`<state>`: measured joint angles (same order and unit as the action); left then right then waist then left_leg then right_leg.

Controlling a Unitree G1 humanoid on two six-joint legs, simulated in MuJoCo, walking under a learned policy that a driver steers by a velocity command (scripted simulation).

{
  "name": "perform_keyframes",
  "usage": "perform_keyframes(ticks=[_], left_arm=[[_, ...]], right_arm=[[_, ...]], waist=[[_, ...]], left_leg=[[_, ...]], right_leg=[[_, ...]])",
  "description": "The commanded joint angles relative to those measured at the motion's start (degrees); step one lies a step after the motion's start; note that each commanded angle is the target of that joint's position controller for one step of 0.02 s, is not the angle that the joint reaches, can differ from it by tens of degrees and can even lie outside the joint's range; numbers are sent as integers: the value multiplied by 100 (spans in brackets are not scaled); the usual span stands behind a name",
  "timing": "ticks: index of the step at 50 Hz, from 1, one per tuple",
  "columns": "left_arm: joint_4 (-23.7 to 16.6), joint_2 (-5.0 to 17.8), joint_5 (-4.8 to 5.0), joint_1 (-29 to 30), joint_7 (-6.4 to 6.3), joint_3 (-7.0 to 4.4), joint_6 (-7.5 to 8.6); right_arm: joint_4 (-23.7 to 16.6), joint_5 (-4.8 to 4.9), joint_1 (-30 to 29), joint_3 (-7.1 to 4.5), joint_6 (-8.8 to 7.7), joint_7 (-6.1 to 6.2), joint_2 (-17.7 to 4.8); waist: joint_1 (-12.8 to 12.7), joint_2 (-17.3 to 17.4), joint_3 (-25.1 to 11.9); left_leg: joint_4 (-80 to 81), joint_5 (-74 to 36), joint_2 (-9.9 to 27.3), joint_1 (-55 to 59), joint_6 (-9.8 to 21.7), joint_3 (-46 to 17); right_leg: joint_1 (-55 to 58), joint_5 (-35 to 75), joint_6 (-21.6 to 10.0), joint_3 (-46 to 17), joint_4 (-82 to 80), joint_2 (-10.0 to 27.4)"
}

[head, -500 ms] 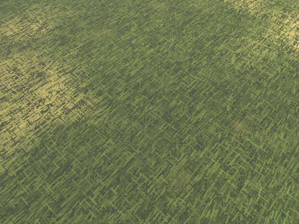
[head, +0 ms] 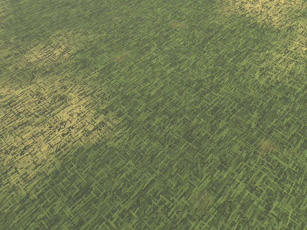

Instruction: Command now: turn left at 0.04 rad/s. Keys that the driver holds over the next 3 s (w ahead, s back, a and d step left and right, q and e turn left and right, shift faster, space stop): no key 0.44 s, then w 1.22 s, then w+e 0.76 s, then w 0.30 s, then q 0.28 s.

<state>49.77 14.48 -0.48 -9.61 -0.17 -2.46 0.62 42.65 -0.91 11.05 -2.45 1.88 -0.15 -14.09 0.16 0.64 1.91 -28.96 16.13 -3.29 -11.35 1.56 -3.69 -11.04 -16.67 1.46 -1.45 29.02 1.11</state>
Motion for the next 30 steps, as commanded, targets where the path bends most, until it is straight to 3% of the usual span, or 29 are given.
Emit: perform_keyframes(ticks=[1,22,23,25,27,30], left_arm=[[-204,717,9,88,-42,-125,67],[727,598,43,90,-118,-39,25],[796,583,46,2,-130,-40,13],[825,692,123,-72,-168,-91,-21],[801,739,176,-241,-192,-100,48],[926,1138,196,-721,-158,-229,258]], right_arm=[[-306,10,-94,-167,-80,47,-566],[518,54,216,-207,-133,208,-558],[596,58,289,-206,-128,217,-539],[647,128,323,-233,-120,245,-575],[590,193,264,-204,-236,257,-512],[435,290,-77,-139,-559,164,-236]], waist=[[-19,-112,-221],[-30,-72,-47],[-37,-81,-146],[-56,-182,79],[-136,-330,592],[-254,-1102,812]], left_leg=[[425,-1037,406,-10,57,-387],[507,-1231,410,217,-102,-219],[494,-718,333,237,-92,-140],[281,1312,123,-175,35,9],[58,2242,162,-908,172,-42],[-1140,1013,171,-1671,122,407]], right_leg=[[97,1134,-145,-285,-398,275],[139,1056,-170,-192,-569,92],[163,537,-195,-137,-580,28],[-136,-1451,-405,-184,-548,-49],[-438,-2753,-733,-757,-799,274],[-22,-3089,-1504,-2627,-1712,1526]])
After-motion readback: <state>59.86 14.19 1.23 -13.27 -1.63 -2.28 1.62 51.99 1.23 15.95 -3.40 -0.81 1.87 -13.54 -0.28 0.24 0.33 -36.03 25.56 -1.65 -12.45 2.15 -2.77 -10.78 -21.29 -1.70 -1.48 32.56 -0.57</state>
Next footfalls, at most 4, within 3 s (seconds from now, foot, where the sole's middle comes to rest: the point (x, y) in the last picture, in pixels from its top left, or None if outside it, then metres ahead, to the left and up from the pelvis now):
1.14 right None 0.43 -0.12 -0.77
1.70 left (139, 183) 0.74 0.11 -0.77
2.24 right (192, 139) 0.99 -0.17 -0.77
2.76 left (177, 93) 1.35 -0.10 -0.77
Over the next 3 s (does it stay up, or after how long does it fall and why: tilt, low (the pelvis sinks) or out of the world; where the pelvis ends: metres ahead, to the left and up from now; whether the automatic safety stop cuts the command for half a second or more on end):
stays up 1.24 -0.14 0.01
